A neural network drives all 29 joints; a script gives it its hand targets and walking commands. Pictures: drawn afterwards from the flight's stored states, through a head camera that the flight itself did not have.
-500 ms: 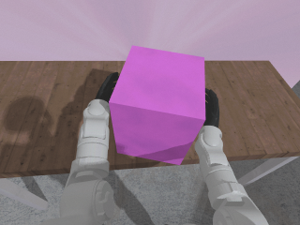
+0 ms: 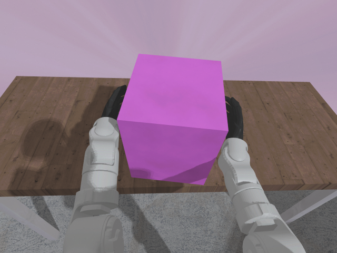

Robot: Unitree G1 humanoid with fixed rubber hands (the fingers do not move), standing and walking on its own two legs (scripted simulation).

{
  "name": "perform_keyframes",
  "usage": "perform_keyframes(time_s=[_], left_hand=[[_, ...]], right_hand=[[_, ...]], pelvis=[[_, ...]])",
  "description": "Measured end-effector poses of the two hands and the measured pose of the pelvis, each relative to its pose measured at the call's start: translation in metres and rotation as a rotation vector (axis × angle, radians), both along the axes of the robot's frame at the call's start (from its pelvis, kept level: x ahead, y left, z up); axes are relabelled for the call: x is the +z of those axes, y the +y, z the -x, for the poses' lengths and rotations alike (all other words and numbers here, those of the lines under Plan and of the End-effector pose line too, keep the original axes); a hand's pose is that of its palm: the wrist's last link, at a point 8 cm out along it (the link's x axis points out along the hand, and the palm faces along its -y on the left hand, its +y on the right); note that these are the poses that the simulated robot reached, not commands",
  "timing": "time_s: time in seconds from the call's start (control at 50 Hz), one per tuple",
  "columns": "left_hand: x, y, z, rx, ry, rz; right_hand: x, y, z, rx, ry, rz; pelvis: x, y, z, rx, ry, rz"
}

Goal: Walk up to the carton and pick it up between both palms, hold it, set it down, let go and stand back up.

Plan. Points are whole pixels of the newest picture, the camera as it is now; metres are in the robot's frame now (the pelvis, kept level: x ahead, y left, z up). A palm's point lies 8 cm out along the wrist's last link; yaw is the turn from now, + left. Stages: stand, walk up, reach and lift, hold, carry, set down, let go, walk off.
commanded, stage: reach and lift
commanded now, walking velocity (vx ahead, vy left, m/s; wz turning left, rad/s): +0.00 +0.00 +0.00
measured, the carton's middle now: (173, 123) +0.39 -0.04 +0.08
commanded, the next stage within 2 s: none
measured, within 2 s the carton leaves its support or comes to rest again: neither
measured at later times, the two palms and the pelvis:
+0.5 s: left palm (109, 110) +0.35 +0.10 +0.17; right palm (249, 116) +0.31 -0.19 +0.17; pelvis -0.04 -0.01 +0.00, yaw -1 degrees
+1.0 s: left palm (109, 103) +0.35 +0.10 +0.19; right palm (252, 103) +0.33 -0.19 +0.19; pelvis -0.04 -0.02 +0.00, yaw -1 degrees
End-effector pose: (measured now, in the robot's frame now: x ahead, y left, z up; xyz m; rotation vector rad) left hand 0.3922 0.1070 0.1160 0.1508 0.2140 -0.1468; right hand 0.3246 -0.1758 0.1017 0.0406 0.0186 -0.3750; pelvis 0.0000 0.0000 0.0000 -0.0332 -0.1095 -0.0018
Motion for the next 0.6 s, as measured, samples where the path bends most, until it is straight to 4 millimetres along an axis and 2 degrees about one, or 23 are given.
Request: perform_keyframes(time_s=[0.16,0.44,0.6], left_hand=[[0.021,-0.005,0.011,0.014,0.002,-0.008],[0.053,-0.006,0.035,0.069,-0.008,0.028],[0.065,-0.004,0.043,0.107,0.004,0.029]], right_hand=[[0.018,-0.005,0.007,0.014,0.002,-0.007],[0.063,-0.010,0.015,0.069,-0.013,-0.011],[0.074,-0.009,0.013,0.102,0.003,-0.013]], pelvis=[[0.000,-0.003,0.011,0.009,-0.058,-0.006],[-0.001,-0.007,0.036,-0.015,-0.095,-0.021],[-0.001,-0.011,0.045,-0.014,-0.093,-0.030]])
